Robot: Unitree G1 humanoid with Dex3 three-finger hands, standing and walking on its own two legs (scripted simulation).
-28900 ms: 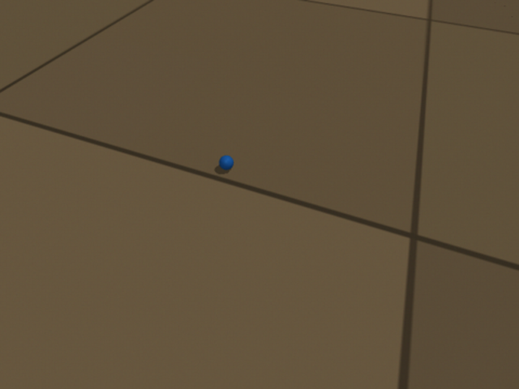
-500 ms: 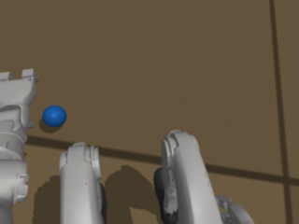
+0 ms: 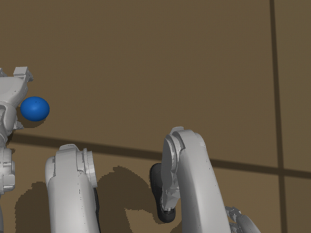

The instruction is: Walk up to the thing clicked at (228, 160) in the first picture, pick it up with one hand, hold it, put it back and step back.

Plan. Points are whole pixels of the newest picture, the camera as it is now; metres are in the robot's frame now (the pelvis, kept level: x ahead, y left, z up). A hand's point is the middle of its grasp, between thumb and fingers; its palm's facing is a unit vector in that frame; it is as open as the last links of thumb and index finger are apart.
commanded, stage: home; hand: left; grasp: from above
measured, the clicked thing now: (35, 109) +0.47 +0.27 -0.29
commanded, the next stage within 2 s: none
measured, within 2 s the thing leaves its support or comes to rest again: neither
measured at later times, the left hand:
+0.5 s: hand out of the picture +0.37 +0.28 -0.01, palm faces -0.32 -0.60 -0.73, open 8.9 cm
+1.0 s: hand out of the picture +0.26 +0.22 +0.21, palm faces +0.10 -0.96 -0.28, open 7.4 cm
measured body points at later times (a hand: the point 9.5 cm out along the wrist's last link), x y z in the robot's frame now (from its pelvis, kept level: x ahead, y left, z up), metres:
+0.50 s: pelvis +0.02 +0.01 +0.12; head +0.21 +0.05 +0.52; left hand +0.39 +0.31 +0.04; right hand +0.17 -0.26 +0.00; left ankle +0.09 +0.12 -0.30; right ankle +0.11 -0.13 -0.29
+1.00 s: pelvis +0.05 +0.00 +0.30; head +0.16 +0.03 +0.73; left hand +0.26 +0.26 +0.23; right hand +0.26 -0.21 +0.21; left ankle +0.08 +0.12 -0.29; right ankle +0.11 -0.13 -0.29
